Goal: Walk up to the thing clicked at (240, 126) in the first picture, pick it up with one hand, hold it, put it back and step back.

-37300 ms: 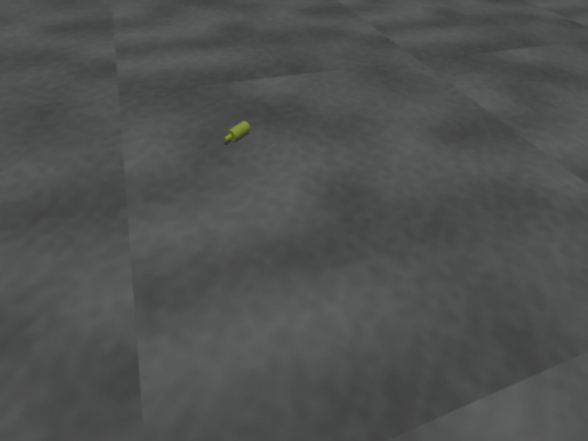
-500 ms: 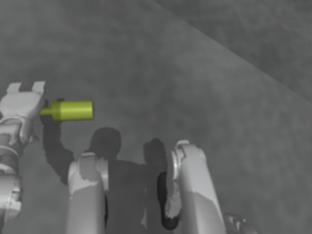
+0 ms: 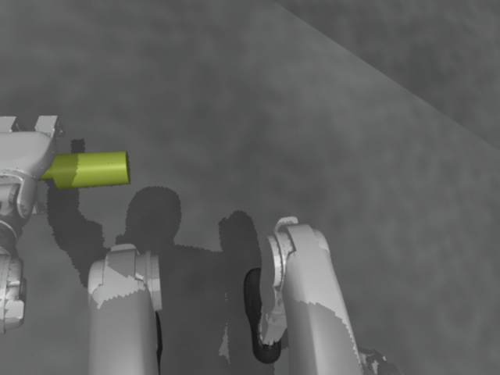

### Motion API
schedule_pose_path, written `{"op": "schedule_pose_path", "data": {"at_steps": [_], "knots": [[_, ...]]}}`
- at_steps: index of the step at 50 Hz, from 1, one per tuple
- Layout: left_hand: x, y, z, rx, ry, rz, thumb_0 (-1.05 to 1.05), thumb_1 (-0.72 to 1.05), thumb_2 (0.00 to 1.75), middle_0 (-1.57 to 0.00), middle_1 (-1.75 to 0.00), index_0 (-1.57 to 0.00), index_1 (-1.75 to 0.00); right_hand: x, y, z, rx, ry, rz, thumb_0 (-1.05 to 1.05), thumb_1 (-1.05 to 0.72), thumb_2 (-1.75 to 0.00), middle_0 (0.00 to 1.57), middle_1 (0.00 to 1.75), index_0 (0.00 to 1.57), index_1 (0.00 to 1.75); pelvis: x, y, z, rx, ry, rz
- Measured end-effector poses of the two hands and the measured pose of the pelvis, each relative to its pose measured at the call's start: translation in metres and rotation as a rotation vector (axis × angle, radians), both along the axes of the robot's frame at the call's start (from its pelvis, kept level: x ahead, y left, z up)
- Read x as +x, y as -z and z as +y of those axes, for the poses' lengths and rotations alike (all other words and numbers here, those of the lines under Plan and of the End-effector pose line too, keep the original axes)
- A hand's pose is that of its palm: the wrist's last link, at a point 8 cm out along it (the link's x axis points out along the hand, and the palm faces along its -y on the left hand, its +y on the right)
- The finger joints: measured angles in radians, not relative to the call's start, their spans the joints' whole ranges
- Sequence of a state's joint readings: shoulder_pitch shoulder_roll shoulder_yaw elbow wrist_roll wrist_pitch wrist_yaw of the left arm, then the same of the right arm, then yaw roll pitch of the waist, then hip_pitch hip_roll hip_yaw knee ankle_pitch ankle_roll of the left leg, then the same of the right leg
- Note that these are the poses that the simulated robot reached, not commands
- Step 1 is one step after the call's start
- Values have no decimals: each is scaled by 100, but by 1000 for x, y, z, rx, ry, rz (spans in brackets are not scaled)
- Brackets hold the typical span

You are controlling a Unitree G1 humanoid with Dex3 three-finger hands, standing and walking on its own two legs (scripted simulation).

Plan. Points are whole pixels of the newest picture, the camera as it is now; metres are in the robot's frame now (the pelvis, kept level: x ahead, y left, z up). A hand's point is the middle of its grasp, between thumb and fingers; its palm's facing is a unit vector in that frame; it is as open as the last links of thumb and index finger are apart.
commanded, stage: rise first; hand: left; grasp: from above
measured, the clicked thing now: (81, 170) +0.50 +0.23 -0.32
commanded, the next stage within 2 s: none
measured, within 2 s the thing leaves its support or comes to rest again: neither
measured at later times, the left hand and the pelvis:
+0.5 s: hand (45, 173) +0.46 +0.25 -0.19, palm faces -0.47 -0.05 -0.88, open 14.0 cm; pelvis +0.00 +0.00 -0.01, yaw -1 degrees
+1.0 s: hand (50, 170) +0.47 +0.25 -0.20, palm faces -0.45 -0.04 -0.89, open 14.2 cm; pelvis +0.00 +0.00 -0.02, yaw -2 degrees
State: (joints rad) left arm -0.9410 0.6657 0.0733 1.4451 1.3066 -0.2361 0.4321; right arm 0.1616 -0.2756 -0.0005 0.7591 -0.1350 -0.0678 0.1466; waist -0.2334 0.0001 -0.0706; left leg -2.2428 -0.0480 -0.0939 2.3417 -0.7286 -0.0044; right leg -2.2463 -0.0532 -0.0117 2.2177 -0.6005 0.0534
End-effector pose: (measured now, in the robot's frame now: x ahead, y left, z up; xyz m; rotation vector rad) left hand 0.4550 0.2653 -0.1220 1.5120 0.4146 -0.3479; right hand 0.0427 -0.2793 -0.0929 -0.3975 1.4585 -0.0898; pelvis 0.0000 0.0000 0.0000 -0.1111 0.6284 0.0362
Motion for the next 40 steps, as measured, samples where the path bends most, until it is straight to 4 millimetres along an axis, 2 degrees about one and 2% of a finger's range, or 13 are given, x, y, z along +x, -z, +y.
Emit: {"op": "schedule_pose_path", "data": {"at_steps": [14,40], "knots": [[11,7,-8,3,-16,2,0,-50,98,-9,-102,-9,-99,-5,3,0,13,2,22,0,-91,-90,20,30,20,30,4,3,-1,-1,5,8],[13,26,-12,-3,13,-7,0,-53,103,-8,-101,-7,-100,-14,9,5,6,-13,26,0,-91,-90,20,30,20,30,0,17,3,-20,10,-9]]}}
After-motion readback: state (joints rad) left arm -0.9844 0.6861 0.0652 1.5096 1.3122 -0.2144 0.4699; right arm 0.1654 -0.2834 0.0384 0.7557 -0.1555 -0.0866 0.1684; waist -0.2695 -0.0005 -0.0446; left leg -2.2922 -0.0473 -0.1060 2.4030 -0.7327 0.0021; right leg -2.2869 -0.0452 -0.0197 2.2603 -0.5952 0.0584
